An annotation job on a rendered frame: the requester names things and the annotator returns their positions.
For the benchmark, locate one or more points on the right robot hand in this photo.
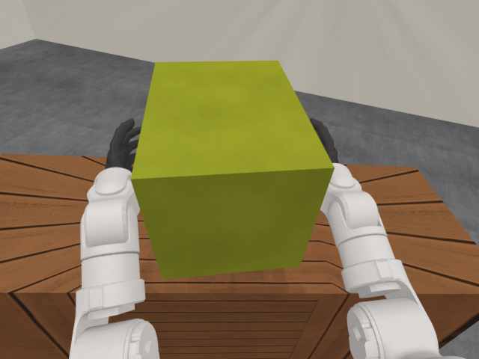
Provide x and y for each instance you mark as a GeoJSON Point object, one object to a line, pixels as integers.
{"type": "Point", "coordinates": [325, 139]}

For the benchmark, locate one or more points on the robot left upper arm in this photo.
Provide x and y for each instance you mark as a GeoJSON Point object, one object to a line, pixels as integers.
{"type": "Point", "coordinates": [130, 339]}

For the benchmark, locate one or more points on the left robot hand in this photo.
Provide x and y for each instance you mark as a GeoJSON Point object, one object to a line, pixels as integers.
{"type": "Point", "coordinates": [120, 148]}

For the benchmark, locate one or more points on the pedestal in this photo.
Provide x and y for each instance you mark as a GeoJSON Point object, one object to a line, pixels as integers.
{"type": "Point", "coordinates": [291, 313]}

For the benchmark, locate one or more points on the robot left forearm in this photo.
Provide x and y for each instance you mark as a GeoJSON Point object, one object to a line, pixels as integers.
{"type": "Point", "coordinates": [111, 283]}

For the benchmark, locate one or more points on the robot right upper arm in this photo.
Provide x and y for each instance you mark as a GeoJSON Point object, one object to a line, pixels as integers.
{"type": "Point", "coordinates": [394, 328]}

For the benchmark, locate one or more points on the carton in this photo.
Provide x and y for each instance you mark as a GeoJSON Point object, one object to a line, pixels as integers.
{"type": "Point", "coordinates": [229, 173]}

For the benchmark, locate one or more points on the robot right forearm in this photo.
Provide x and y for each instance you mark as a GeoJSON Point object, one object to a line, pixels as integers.
{"type": "Point", "coordinates": [370, 268]}

